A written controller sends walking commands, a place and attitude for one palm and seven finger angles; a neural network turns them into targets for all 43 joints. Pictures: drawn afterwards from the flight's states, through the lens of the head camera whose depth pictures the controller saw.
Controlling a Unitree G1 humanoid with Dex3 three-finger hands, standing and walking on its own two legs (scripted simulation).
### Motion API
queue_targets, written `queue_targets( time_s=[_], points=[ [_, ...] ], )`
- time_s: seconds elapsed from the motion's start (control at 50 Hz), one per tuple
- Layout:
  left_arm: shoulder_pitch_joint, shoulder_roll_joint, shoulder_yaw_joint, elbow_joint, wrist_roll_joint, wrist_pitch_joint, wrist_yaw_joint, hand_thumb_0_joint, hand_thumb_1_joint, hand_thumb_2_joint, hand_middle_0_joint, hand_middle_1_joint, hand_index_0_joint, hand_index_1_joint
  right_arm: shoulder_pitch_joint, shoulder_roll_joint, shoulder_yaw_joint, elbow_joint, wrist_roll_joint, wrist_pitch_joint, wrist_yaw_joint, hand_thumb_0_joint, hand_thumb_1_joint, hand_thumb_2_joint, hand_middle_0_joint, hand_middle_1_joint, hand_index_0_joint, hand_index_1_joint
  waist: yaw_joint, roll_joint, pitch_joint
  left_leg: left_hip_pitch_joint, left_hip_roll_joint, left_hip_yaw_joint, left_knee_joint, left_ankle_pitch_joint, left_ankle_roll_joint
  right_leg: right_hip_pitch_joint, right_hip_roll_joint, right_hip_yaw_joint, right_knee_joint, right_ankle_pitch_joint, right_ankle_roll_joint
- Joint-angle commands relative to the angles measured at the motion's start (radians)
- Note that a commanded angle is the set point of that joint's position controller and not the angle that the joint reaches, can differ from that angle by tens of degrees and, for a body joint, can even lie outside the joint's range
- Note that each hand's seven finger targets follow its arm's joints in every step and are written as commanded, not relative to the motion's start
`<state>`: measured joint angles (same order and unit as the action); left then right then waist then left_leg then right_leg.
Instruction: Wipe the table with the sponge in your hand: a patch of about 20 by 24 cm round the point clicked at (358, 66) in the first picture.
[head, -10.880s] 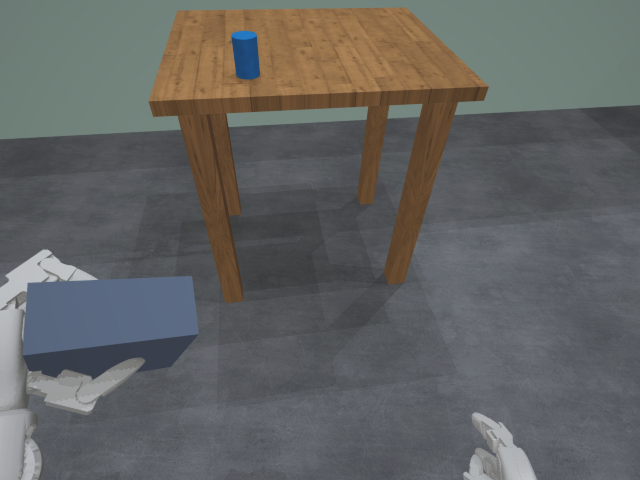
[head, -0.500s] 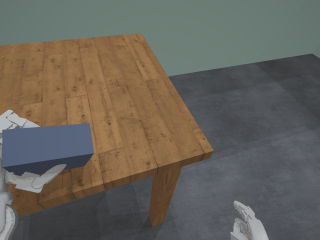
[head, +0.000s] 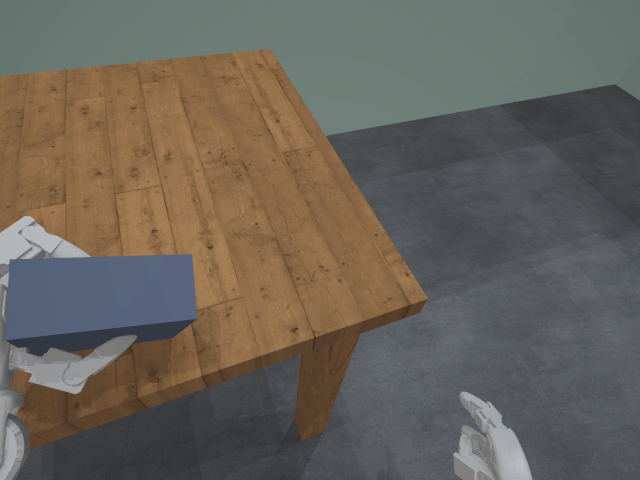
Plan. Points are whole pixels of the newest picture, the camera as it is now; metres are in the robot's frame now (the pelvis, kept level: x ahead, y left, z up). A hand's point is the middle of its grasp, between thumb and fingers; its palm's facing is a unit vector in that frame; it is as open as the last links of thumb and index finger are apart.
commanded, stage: come to a stop and stand still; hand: left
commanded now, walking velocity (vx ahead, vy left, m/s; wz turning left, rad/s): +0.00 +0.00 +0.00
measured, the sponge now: (134, 305) +0.24 +0.20 +0.14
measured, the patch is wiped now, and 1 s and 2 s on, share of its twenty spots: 0.00 0.00 0.00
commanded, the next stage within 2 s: look again from close up in 0.02 s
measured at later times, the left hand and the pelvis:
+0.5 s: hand (65, 309) +0.22 +0.25 +0.16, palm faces +0.39 -0.86 -0.33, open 9.6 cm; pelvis +0.00 +0.00 +0.00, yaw +0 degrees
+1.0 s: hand (33, 324) +0.19 +0.25 +0.19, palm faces +0.47 -0.62 -0.63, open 9.6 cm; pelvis -0.02 -0.05 -0.01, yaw +3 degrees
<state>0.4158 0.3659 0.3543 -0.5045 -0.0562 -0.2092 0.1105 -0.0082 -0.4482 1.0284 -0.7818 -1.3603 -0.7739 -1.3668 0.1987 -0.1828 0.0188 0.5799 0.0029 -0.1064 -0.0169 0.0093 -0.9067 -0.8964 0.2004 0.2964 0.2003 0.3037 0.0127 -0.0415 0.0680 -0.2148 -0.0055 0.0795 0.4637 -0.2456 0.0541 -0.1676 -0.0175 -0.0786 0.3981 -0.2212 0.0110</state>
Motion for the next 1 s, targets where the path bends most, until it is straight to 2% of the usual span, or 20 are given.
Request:
queue_targets(
  time_s=[0.0,0.12,0.28,0.48,0.5,0.52,0.54,0.56,0.58,0.6,0.64,0.68,0.72,0.78,0.8,0.82,0.86,0.9,0.92,0.98],
  points=[
    [-0.020,0.166,0.123,-0.188,0.009,-0.044,0.018,0.000,0.100,1.300,-1.200,-1.600,-1.200,-1.600,-0.090,-0.139,-0.058,-0.152,0.010,-0.054,-0.018,0.000,-0.900,-0.900,0.200,0.300,0.200,0.300,0.011,0.096,-0.182,0.027,0.084,-0.100,-0.083,0.259,-0.042,0.102,-0.030,0.063,-0.007,0.249,-0.021],
    [-0.026,0.128,0.087,-0.154,0.005,-0.037,0.015,0.000,0.100,1.300,-1.200,-1.600,-1.200,-1.600,-0.079,-0.140,-0.056,-0.148,0.008,-0.048,-0.018,0.000,-0.900,-0.900,0.200,0.300,0.200,0.300,0.006,0.075,-0.137,-0.021,0.080,-0.107,-0.111,0.142,-0.038,0.095,-0.031,0.068,-0.029,0.182,-0.022],
    [-0.062,0.145,0.091,-0.180,0.011,-0.039,0.020,0.000,0.100,1.300,-1.200,-1.600,-1.200,-1.600,-0.085,-0.142,-0.062,-0.151,0.009,-0.051,-0.019,0.000,-0.900,-0.900,0.200,0.300,0.200,0.300,0.009,0.107,-0.130,-0.051,0.077,-0.116,-0.124,0.079,-0.032,0.116,-0.034,0.079,-0.034,0.156,-0.024],
    [-0.034,0.148,0.104,-0.177,0.006,-0.035,0.023,0.000,0.100,1.300,-1.200,-1.600,-1.200,-1.600,-0.081,-0.141,-0.065,-0.150,0.010,-0.044,-0.021,0.000,-0.900,-0.900,0.200,0.300,0.200,0.300,0.009,0.084,-0.159,-0.016,0.080,-0.115,-0.100,0.177,-0.033,0.128,-0.041,0.074,-0.025,0.220,-0.024],
    [-0.941,0.897,0.316,-0.462,0.029,-0.170,0.039,0.000,0.100,1.300,-1.200,-1.600,-1.200,-1.600,0.122,-0.197,0.130,-0.293,0.054,-0.018,-0.101,0.000,-0.900,-0.900,0.200,0.300,0.200,0.300,-0.053,0.343,-0.129,-0.246,0.067,-0.184,-0.125,-0.015,-0.023,0.210,0.057,0.072,0.127,-0.022,0.038],
    [-0.638,0.412,0.314,0.103,0.130,0.024,-0.019,0.000,0.100,1.300,-1.200,-1.600,-1.200,-1.600,-0.034,-0.121,-0.056,-0.124,-0.060,-0.043,-0.066,0.000,-0.900,-0.900,0.200,0.300,0.200,0.300,0.054,0.334,-0.267,0.116,0.031,-0.135,-0.046,0.375,-0.119,0.016,0.065,0.026,0.142,0.078,-0.067],
    [-0.461,0.290,0.120,0.058,0.069,0.042,-0.041,0.000,0.100,1.300,-1.200,-1.600,-1.200,-1.600,-0.026,-0.160,-0.052,-0.117,-0.066,-0.064,-0.002,0.000,-0.900,-0.900,0.200,0.300,0.200,0.300,0.026,0.226,-0.241,0.133,0.030,-0.137,-0.037,0.652,-0.162,-0.032,0.067,-0.026,0.102,0.113,-0.072],
    [-0.366,0.329,0.189,0.031,0.064,0.082,-0.047,0.000,0.100,1.300,-1.200,-1.600,-1.200,-1.600,0.004,-0.214,-0.081,-0.080,-0.051,-0.041,0.011,0.000,-0.900,-0.900,0.200,0.300,0.200,0.300,0.050,0.243,-0.361,0.256,0.074,-0.124,-0.019,0.736,-0.160,-0.064,0.073,-0.005,0.122,0.139,-0.058],
    [-0.397,0.228,0.111,-0.009,0.014,0.130,-0.084,0.000,0.100,1.300,-1.200,-1.600,-1.200,-1.600,-0.048,-0.206,-0.072,-0.110,-0.043,-0.043,0.010,0.000,-0.900,-0.900,0.200,0.300,0.200,0.300,0.066,0.246,-0.405,0.291,0.058,-0.117,0.006,0.764,-0.143,-0.062,0.054,0.012,0.107,0.163,-0.057],
    [-0.283,0.162,0.080,0.086,-0.030,0.205,-0.113,0.000,0.100,1.300,-1.200,-1.600,-1.200,-1.600,-0.075,-0.197,-0.060,-0.099,-0.023,-0.039,0.013,0.000,-0.900,-0.900,0.200,0.300,0.200,0.300,0.079,0.216,-0.353,0.270,0.063,-0.107,0.006,0.701,-0.137,-0.062,0.053,0.010,0.104,0.145,-0.058],
    [-0.277,0.178,0.035,-0.001,-0.037,0.269,-0.147,0.000,0.100,1.300,-1.200,-1.600,-1.200,-1.600,-0.131,-0.216,-0.046,-0.105,-0.001,-0.035,0.017,0.000,-0.900,-0.900,0.200,0.300,0.200,0.300,0.084,0.153,-0.266,0.173,0.051,-0.092,-0.018,0.503,-0.106,-0.032,0.040,-0.017,0.084,0.198,-0.051],
    [-0.225,0.194,-0.009,-0.079,0.043,0.292,-0.143,0.000,0.100,1.300,-1.200,-1.600,-1.200,-1.600,-0.174,-0.210,-0.031,-0.135,0.003,-0.024,0.019,0.000,-0.900,-0.900,0.200,0.300,0.200,0.300,0.074,0.096,-0.182,0.094,0.039,-0.095,-0.048,0.344,-0.072,-0.035,0.040,-0.021,0.077,0.167,-0.047],
    [-0.285,0.279,0.030,-0.175,0.139,0.279,-0.100,0.000,0.100,1.300,-1.200,-1.600,-1.200,-1.600,-0.207,-0.195,-0.019,-0.164,-0.006,-0.003,0.015,0.000,-0.900,-0.900,0.200,0.300,0.200,0.300,0.061,0.085,-0.157,0.033,0.033,-0.098,-0.072,0.214,-0.054,-0.044,0.043,-0.012,0.082,0.100,-0.054],
    [-0.286,0.383,0.161,-0.238,0.164,0.198,-0.029,0.000,0.100,1.300,-1.200,-1.600,-1.200,-1.600,-0.201,-0.181,-0.031,-0.159,-0.026,0.005,-0.008,0.000,-0.900,-0.900,0.200,0.300,0.200,0.300,0.064,0.037,-0.227,0.043,0.026,-0.094,-0.063,0.152,-0.042,-0.033,0.048,0.004,0.068,0.043,-0.041],
    [-0.305,0.472,0.234,-0.208,0.173,0.200,-0.003,0.000,0.100,1.300,-1.200,-1.600,-1.200,-1.600,-0.200,-0.190,-0.031,-0.145,-0.020,0.016,-0.018,0.000,-0.900,-0.900,0.200,0.300,0.200,0.300,0.072,0.055,-0.241,0.038,0.025,-0.081,-0.064,0.107,-0.038,-0.035,0.048,0.022,0.059,0.000,-0.042],
    [-0.337,0.367,0.153,-0.191,0.172,0.198,-0.002,0.000,0.100,1.300,-1.200,-1.600,-1.200,-1.600,-0.207,-0.157,-0.023,-0.148,-0.024,0.015,-0.019,0.000,-0.900,-0.900,0.200,0.300,0.200,0.300,0.065,0.054,-0.229,0.025,0.015,-0.077,-0.057,0.122,-0.038,-0.033,0.039,0.018,0.044,0.006,-0.042],
    [-0.298,0.346,0.144,-0.069,0.143,0.237,-0.018,0.000,0.100,1.300,-1.200,-1.600,-1.200,-1.600,-0.185,-0.180,-0.032,-0.107,-0.005,0.028,-0.034,0.000,-0.900,-0.900,0.200,0.300,0.200,0.300,0.053,0.079,-0.150,0.018,0.010,-0.065,-0.059,0.069,-0.039,-0.051,0.034,0.025,0.014,-0.013,-0.034],
    [-0.356,0.413,0.170,-0.002,0.140,0.301,-0.039,0.000,0.100,1.300,-1.200,-1.600,-1.200,-1.600,-0.191,-0.195,-0.030,-0.093,0.015,0.038,-0.050,0.000,-0.900,-0.900,0.200,0.300,0.200,0.300,0.057,0.159,-0.123,0.015,0.001,-0.046,-0.057,0.016,-0.038,-0.062,0.026,0.049,-0.019,-0.061,-0.034],
    [-0.400,0.378,0.115,-0.015,0.140,0.320,-0.055,0.000,0.100,1.300,-1.200,-1.600,-1.200,-1.600,-0.199,-0.187,-0.026,-0.104,0.018,0.034,-0.054,0.000,-0.900,-0.900,0.200,0.300,0.200,0.300,0.052,0.170,-0.127,0.014,-0.004,-0.046,-0.055,0.020,-0.036,-0.049,0.014,0.053,-0.033,-0.063,-0.032],
    [-0.451,0.429,0.072,-0.011,0.180,0.359,-0.090,0.000,0.100,1.300,-1.200,-1.600,-1.200,-1.600,-0.216,-0.191,-0.024,-0.115,0.022,0.024,-0.078,0.000,-0.900,-0.900,0.200,0.300,0.200,0.300,0.049,0.154,-0.120,0.014,-0.013,-0.035,-0.035,-0.015,-0.032,-0.050,-0.009,0.109,-0.077,-0.173,-0.020]
  ],
)
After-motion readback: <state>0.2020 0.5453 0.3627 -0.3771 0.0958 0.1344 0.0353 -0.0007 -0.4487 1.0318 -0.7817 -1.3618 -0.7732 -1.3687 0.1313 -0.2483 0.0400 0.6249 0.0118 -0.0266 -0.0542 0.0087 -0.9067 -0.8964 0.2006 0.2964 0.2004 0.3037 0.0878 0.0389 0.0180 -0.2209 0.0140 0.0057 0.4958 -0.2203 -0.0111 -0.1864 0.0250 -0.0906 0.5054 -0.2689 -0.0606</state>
